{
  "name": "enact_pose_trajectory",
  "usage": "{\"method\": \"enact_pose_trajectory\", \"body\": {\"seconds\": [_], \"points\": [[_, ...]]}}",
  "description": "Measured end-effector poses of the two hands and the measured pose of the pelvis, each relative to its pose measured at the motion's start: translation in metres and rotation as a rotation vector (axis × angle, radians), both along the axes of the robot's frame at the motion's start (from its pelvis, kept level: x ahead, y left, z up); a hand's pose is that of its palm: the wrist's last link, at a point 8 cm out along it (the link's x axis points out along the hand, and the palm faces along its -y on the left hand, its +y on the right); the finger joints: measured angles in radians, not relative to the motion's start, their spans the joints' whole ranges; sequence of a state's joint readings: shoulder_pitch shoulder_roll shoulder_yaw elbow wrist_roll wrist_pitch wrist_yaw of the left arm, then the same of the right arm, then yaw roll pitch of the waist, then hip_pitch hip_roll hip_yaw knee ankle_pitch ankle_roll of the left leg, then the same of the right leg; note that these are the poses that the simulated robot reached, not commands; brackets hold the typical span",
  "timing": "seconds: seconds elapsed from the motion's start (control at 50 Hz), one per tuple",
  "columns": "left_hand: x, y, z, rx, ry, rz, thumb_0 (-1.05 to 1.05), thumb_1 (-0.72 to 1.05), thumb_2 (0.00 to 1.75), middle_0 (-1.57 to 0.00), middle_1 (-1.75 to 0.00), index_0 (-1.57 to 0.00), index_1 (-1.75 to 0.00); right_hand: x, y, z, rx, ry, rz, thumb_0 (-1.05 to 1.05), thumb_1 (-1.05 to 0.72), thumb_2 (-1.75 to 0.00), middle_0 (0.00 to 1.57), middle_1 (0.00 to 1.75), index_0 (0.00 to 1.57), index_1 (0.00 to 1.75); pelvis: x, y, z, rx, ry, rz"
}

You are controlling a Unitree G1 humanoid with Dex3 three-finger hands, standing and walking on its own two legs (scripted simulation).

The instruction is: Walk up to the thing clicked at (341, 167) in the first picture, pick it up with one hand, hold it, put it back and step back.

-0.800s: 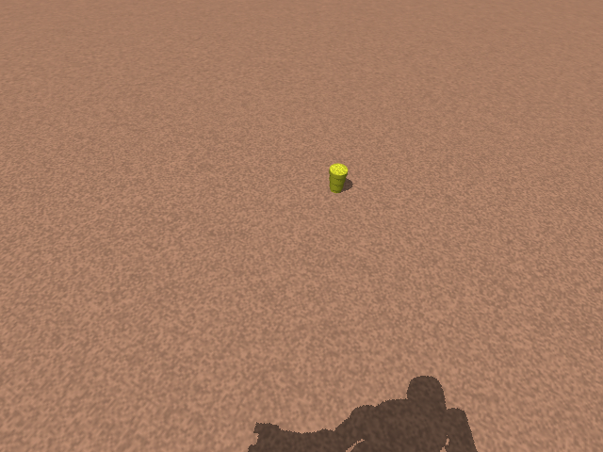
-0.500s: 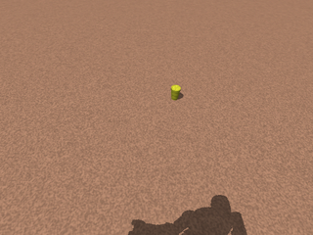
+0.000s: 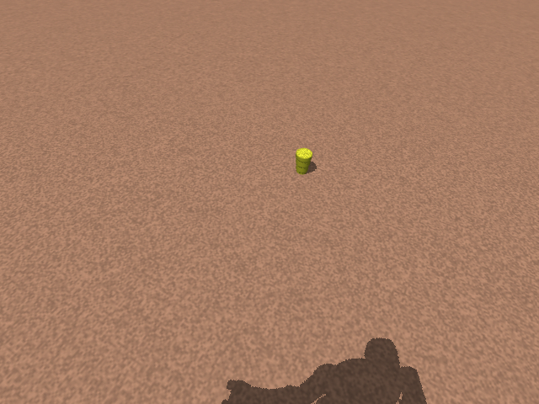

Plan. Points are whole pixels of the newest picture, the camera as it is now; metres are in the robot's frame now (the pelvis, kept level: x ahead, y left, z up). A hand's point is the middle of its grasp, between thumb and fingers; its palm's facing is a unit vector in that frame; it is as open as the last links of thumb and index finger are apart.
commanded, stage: stand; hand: left
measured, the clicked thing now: (302, 162) +1.41 -0.18 -0.72
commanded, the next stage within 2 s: walk up in 0.32 s
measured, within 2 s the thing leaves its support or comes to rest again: neither
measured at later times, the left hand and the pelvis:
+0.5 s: hand out of the picture +0.10 +0.25 -0.15, palm faces -0.11 -0.93 -0.36, open 7.4 cm; pelvis +0.02 -0.02 -0.01, yaw -4 degrees
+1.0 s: hand (183, 352) +0.24 +0.15 -0.16, palm faces -0.17 -0.93 -0.33, open 7.4 cm; pelvis +0.19 -0.11 -0.01, yaw -12 degrees
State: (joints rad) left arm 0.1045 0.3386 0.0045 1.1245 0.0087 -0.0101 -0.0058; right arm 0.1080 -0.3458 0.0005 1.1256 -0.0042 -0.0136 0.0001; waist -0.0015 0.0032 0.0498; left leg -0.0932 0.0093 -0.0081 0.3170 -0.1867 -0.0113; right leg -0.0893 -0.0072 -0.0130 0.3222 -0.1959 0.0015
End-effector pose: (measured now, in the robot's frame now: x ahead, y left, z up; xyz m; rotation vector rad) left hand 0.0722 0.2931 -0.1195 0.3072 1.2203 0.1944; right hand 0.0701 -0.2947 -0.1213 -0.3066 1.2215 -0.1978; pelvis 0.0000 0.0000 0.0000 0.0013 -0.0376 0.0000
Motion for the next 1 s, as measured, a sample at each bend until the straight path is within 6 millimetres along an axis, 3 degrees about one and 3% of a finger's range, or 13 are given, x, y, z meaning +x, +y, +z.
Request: {"method": "enact_pose_trajectory", "body": {"seconds": [0.38, 0.46, 0.54, 0.6, 0.68, 0.72, 0.88, 1.0], "points": [[-0.006, 0.005, 0.001, -0.008, 0.006, -0.016, 0.01, 0.9, 0.9, -0.2, -0.3, -0.2, -0.3, -0.007, -0.006, 0.002, 0.005, -0.037, -0.009, 0.0, -0.91, -0.9, 0.2, 0.3, 0.2, 0.3, 0.0, -0.001, -0.002, 0.011, 0.004, -0.026], [0.008, 0.008, 0.004, 0.015, 0.032, -0.068, 0.01, 0.9, 0.9, -0.2, -0.3, -0.2, -0.3, -0.019, -0.03, 0.005, -0.02, -0.092, -0.064, 0.0, -0.9, -0.9, 0.21, 0.3, 0.2, 0.31, 0.008, -0.011, -0.006, 0.019, 0.006, -0.066], [0.04, -0.001, 0.014, 0.034, -0.007, -0.11, 0.01, 0.9, 0.9, -0.2, -0.3, -0.2, -0.3, -0.036, -0.064, 0.006, -0.05, -0.046, -0.102, 0.0, -0.9, -0.9, 0.21, 0.3, 0.2, 0.31, 0.025, -0.032, -0.008, 0.028, -0.008, -0.096], [0.067, -0.016, 0.018, 0.057, -0.03, -0.142, 0.01, 0.91, 0.9, -0.2, -0.3, -0.2, -0.3, -0.036, -0.095, -0.002, -0.061, -0.025, -0.134, 0.01, -0.9, -0.9, 0.21, 0.3, 0.2, 0.31, 0.042, -0.052, -0.015, 0.033, -0.019, -0.126], [0.097, -0.041, 0.013, 0.103, -0.082, -0.15, 0.01, 0.91, 0.9, -0.2, -0.3, -0.2, -0.3, -0.014, -0.137, -0.024, -0.076, -0.014, -0.146, 0.01, -0.9, -0.9, 0.2, 0.3, 0.2, 0.3, 0.067, -0.083, -0.035, -0.001, -0.033, -0.135], [0.101, -0.054, 0.011, 0.1, -0.102, -0.135, 0.01, 0.91, 0.9, -0.2, -0.3, -0.2, -0.3, 0.005, -0.145, -0.027, -0.067, -0.012, -0.14, 0.01, -0.91, -0.9, 0.2, 0.3, 0.2, 0.3, 0.077, -0.093, -0.036, -0.007, -0.036, -0.14], [0.117, -0.094, 0.013, 0.029, -0.006, -0.125, 0.01, 0.9, 0.9, -0.2, -0.3, -0.2, -0.3, 0.092, -0.148, 0.003, -0.01, -0.126, -0.102, 0.01, -0.91, -0.9, 0.2, 0.3, 0.2, 0.3, 0.132, -0.11, -0.012, -0.012, -0.026, -0.191], [0.17, -0.095, -0.001, 0.0, 0.017, -0.159, 0.01, 0.9, 0.9, -0.21, -0.3, -0.2, -0.3, 0.14, -0.148, 0.014, -0.036, -0.104, -0.098, 0.01, -0.91, -0.9, 0.2, 0.3, 0.2, 0.3, 0.187, -0.111, -0.014, -0.035, -0.002, -0.208]]}}
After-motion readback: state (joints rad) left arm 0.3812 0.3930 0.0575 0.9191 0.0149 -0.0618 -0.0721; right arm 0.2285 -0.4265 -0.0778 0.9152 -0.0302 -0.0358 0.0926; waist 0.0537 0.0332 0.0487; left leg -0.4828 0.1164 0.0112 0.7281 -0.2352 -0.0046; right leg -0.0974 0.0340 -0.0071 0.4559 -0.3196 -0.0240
